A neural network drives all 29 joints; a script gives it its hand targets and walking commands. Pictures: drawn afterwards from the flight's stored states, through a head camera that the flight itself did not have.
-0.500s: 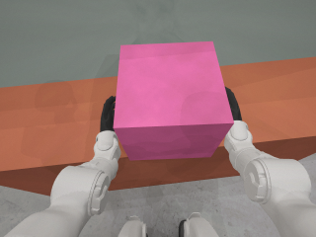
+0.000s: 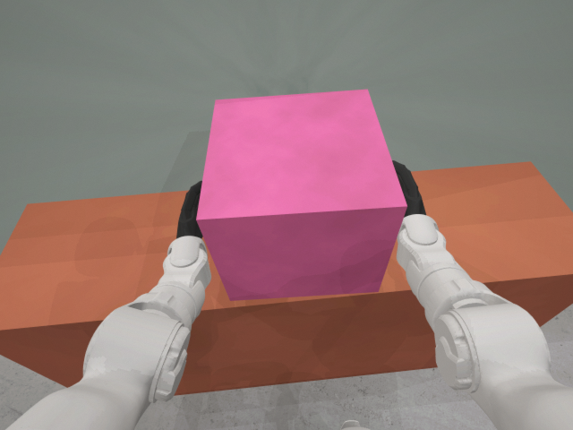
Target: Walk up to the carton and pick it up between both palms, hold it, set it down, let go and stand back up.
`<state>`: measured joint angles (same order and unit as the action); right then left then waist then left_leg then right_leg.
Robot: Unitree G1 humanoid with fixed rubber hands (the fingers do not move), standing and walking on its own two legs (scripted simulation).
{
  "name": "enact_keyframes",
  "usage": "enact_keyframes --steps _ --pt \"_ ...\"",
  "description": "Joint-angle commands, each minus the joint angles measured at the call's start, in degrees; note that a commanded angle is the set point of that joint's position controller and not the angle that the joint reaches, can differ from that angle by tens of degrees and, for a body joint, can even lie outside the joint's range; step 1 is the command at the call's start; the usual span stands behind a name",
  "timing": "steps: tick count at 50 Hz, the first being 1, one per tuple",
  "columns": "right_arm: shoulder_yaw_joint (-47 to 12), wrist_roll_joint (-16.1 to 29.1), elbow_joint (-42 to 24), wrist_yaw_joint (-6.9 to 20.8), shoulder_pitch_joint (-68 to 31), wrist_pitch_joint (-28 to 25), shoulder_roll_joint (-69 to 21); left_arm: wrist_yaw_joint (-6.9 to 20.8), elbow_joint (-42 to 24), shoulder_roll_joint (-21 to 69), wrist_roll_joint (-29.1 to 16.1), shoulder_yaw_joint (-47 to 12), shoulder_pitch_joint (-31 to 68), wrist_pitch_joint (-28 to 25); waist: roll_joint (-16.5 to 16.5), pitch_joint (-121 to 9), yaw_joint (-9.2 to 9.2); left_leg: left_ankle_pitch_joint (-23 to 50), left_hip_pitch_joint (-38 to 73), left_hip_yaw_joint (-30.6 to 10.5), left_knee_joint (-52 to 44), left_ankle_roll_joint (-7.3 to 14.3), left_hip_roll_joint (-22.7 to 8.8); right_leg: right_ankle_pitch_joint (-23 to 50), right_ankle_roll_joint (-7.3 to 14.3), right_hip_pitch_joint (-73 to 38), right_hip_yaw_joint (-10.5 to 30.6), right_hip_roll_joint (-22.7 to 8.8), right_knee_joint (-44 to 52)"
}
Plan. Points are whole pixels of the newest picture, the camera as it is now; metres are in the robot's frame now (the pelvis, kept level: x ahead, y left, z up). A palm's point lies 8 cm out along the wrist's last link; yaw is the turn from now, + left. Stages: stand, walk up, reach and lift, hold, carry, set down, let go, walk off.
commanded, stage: reach and lift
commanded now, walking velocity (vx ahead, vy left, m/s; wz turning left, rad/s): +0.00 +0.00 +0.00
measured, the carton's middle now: (297, 196) +0.46 -0.02 +0.07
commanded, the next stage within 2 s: none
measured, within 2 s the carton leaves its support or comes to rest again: neither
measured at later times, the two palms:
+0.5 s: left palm (160, 173) +0.42 +0.16 +0.17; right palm (423, 150) +0.41 -0.17 +0.19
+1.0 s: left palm (142, 165) +0.40 +0.17 +0.20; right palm (424, 152) +0.39 -0.16 +0.21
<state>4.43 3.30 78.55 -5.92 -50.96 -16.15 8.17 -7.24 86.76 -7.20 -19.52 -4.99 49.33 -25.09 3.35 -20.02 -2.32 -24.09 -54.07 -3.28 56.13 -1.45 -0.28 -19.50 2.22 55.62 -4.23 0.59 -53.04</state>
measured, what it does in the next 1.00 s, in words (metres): rises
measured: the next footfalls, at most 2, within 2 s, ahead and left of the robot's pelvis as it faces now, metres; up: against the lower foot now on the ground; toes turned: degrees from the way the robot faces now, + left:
none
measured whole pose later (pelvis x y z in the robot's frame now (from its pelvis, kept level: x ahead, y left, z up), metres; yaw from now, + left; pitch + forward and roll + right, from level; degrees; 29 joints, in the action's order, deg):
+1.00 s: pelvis +0.03 +0.01 +0.07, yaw +0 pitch -1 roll -1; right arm 6.6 5.4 39.7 -7.3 -34.8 12.3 5.2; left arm -3.6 29.7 -0.3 7.9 14.4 32.1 18.8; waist -1.1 -4.9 -2.9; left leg -12.1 -7.9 -2.9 21.0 0.1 0.3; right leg -7.2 0.5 8.7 -1.5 1.0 -17.0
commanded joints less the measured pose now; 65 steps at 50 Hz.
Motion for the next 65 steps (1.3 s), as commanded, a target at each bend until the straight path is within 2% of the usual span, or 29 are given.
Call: enact_keyframes --steps 1,3,4,5,6,8,9,11,13,14,15,17,18,23,25,26,29,31,36,40,43,44,47,48,50,52,53,54,65 --pt "-13.29 -1.18 -21.64 8.27 -43.34 1.87 -49.67 7.41 -29.68 42.74 5.36 -8.89 56.62 -0.69 -2.78 -35.2 -1.92 9.12 8.04 1.8 -12.41 0.91 4.18 15.88 -3.88 -41.52 6.03 1.6 9.2" --pt "-14.65 1.09 -25.96 8.28 -44.42 4.56 -50.62 6.99 -33.23 44.5 4.6 -9.14 56.98 1.53 -2.32 -35.04 -1.48 12.34 11.07 1.28 -14.09 0.33 4.03 20.15 -3.95 -44.86 5.77 1.6 9.98" --pt "-15.15 1.79 -26.58 8.11 -43.94 5.96 -50.09 6.76 -35.62 45.42 4.37 -9.95 57.57 2.59 -1.72 -34.63 -3.03 13.43 11.77 0.58 -14.99 -0.45 4.15 21.19 -3.88 -45.69 5.78 1.66 10.63" --pt "-15.38 2.57 -27.57 8.11 -43.87 7.57 -50.38 7.02 -35.24 44.14 5.43 -7.72 57.01 4.06 -3.02 -31.59 -1.16 12.79 11.78 0.74 -16.73 0.15 4.12 21.58 -4.01 -47.16 5.81 1.33 11.95" --pt "-12.41 0.62 -24.12 8.0 -42.33 9.75 -49.05 7.37 -34.77 42.35 7.31 -5.69 58.48 5.61 -2.63 -26.95 -3.09 9.45 12.73 0.69 -19.1 0.36 4.12 19.24 -3.85 -47.64 5.64 0.92 13.89" --pt "-12.69 2.23 -28.03 7.75 -43.88 12.05 -46.69 8.68 -32.15 43.21 9.66 -2.7 52.23 9.66 -3.97 -22.86 -1.65 12.33 16.21 0.43 -21.64 0.59 4.09 20.93 -4.11 -50.6 6.32 0.52 16.8" --pt "-14.3 3.89 -29.88 7.39 -42.34 13.24 -46.83 8.7 -35.47 43.02 9.53 -3.54 49.63 11.11 -3.83 -25.28 -1.2 16.8 19.47 -0.27 -21.98 0.37 3.86 25.84 -3.93 -53.95 6.8 0.66 17.24" --pt "-11.4 3.26 -28.31 7.23 -40.46 14.73 -45.9 9.52 -32.5 40.67 11.81 0.39 49.11 12.37 -4.19 -21.47 -1.7 15.07 19.11 -0.48 -25.67 0.34 3.67 26.78 -4.16 -56.8 6.57 0.15 18.91" --pt "-12.28 4.36 -29.17 7.59 -37.85 15.28 -45.61 9.31 -37.7 41.98 12.22 -1.5 47.32 13.16 -1.05 -22.84 -2.42 21.59 25.71 -0.41 -26.16 -1.06 3.32 31.12 -3.86 -57.57 6.09 0.95 20.28" --pt "-10.71 3.72 -29.29 7.65 -38.1 15.69 -44.41 9.39 -37.38 42.28 13.14 -0.39 47.64 14.06 -1.07 -18.59 -3.06 22.61 27.4 -1.06 -27.18 -1.5 2.82 29.95 -3.49 -56.1 5.52 1.27 21.82" --pt "-10.85 3.21 -30.4 7.7 -38.99 16.36 -43.86 9.83 -35.71 41.58 14.4 1.99 45.37 15.23 -2.19 -15.93 -1.88 21.69 27.51 -0.53 -28.42 -1.1 2.72 28.42 -4.08 -57.02 5.65 0.97 23.36" --pt "-9.92 2.68 -30.04 7.48 -34.98 17.56 -44.1 10.26 -39.91 40.72 15.97 3.53 43.56 16.77 -3.81 -14.48 -2.3 20.63 29.89 -0.71 -30.82 -0.93 2.86 29.02 -4.27 -58.67 5.36 0.78 24.95" --pt "-10.16 2.16 -31.11 7.57 -33.99 17.26 -43.92 10.24 -42.47 40.38 15.98 2.96 43.65 17.14 -3.29 -16.72 -3.05 24.74 32.56 -0.53 -30.88 -1.21 2.73 33.15 -4.34 -60.76 5.07 0.98 25.1" --pt "-7.91 -0.88 -30.75 8.25 -29.5 17.45 -40.69 9.73 -46.07 40.93 21.19 4.91 39.78 21.42 -1.12 -7.47 -2.64 26.33 38.68 -0.09 -34.31 -2.45 2.0 27.99 -3.23 -58.26 3.36 1.38 29.73" --pt "-9.08 -0.81 -35.1 8.5 -29.5 16.6 -40.62 9.87 -48.05 42.34 21.91 3.0 36.96 23.0 -0.46 -10.01 -2.68 27.55 41.82 0.31 -34.59 -3.18 2.15 28.89 -3.26 -59.28 3.18 1.44 30.51" --pt "-11.57 0.2 -37.78 8.48 -28.62 16.15 -41.94 9.54 -53.03 43.41 21.18 0.74 35.51 23.37 -0.22 -13.75 -2.42 31.21 43.64 0.08 -33.87 -3.19 2.06 32.71 -3.07 -61.3 3.48 1.56 30.56" --pt "-13.32 0.31 -42.68 8.62 -29.87 16.19 -40.94 9.22 -53.7 44.02 22.83 0.78 33.01 25.96 -1.32 -14.15 -1.26 32.07 43.77 0.5 -34.78 -3.14 2.26 33.33 -3.61 -62.13 3.05 1.55 31.29" --pt "-17.49 2.45 -48.36 8.8 -31.03 16.21 -43.08 8.41 -60.37 46.49 20.26 -3.93 34.17 26.97 -1.48 -17.17 -0.91 32.61 44.76 0.48 -34.49 -3.07 2.23 33.02 -3.61 -62.25 2.91 2.06 31.6" --pt "-20.3 3.2 -55.76 8.59 -32.51 18.39 -43.33 6.98 -65.67 48.92 17.63 -9.3 33.58 30.72 -2.92 -17.85 -1.27 29.8 45.4 -0.12 -34.89 -2.42 2.13 29.06 -3.25 -59.42 3.2 2.35 32.73" --pt "-22.18 4.8 -58.31 7.53 -31.96 20.76 -43.6 7.59 -68.37 48.49 17.75 -10.0 31.34 34.43 -3.68 -16.28 -0.72 27.47 44.33 0.0 -36.12 -1.65 2.59 28.81 -3.32 -60.35 3.44 2.16 33.09" --pt "-20.31 3.98 -55.37 6.87 -29.2 23.42 -42.02 9.07 -63.23 46.11 21.68 -5.13 25.93 38.2 -4.99 -7.62 0.33 23.04 42.2 0.55 -38.2 -0.67 2.6 25.57 -3.64 -61.68 3.99 1.5 34.73" --pt "-21.8 5.72 -57.21 6.54 -26.25 23.66 -42.19 9.43 -68.68 45.86 21.48 -6.28 23.48 39.21 -3.96 -10.79 0.46 27.57 45.07 0.4 -37.61 -0.8 2.54 29.83 -3.5 -64.68 4.36 1.72 33.94" --pt "-20.41 5.38 -56.09 5.66 -27.0 24.57 -40.45 11.65 -65.7 43.94 23.74 -3.07 21.48 41.79 -5.23 -5.51 0.3 23.88 43.84 1.27 -38.64 -0.38 2.97 27.78 -4.04 -65.66 4.2 1.24 35.38" --pt "-20.6 5.18 -57.31 5.58 -27.17 24.39 -40.83 12.22 -67.04 44.38 23.67 -3.46 20.83 42.16 -5.92 -5.6 0.2 24.05 44.4 1.32 -38.91 -0.16 2.97 27.97 -3.97 -65.53 3.95 1.28 35.25" --pt "-21.7 6.57 -60.06 5.51 -26.15 23.6 -41.77 12.29 -73.85 45.68 22.87 -7.41 22.23 42.74 -2.66 -9.42 -1.09 30.74 47.93 1.11 -37.48 -1.35 2.58 32.14 -3.95 -65.51 3.46 1.82 34.51" --pt "-19.97 5.65 -59.3 5.51 -25.76 23.89 -40.37 12.63 -71.41 44.58 24.05 -6.25 21.02 43.81 -1.47 -6.85 -1.41 29.91 49.08 1.68 -37.23 -1.83 2.84 31.09 -3.69 -64.68 3.01 1.75 35.75" --pt "-21.58 6.55 -61.5 5.55 -25.69 23.77 -40.29 12.84 -74.4 44.79 23.18 -7.81 20.49 44.0 -1.42 -7.06 -1.09 30.86 48.8 1.38 -37.08 -2.02 2.72 30.61 -3.48 -65.77 3.0 2.02 35.53" --pt "-21.44 5.58 -60.53 5.27 -26.06 23.53 -40.88 13.23 -72.69 44.43 22.21 -8.82 22.56 43.9 -2.27 -2.88 -3.03 26.95 45.61 1.1 -38.41 -2.16 4.44 29.91 -4.0 -62.93 2.5 1.82 35.99" --pt "-28.24 9.76 -72.37 3.8 -24.33 24.73 -40.85 12.17 -82.54 46.49 20.07 -16.81 17.62 46.4 -1.92 -7.99 -2.56 32.78 50.78 -0.32 -36.0 -2.26 3.38 29.9 -3.18 -61.64 2.07 2.94 36.04"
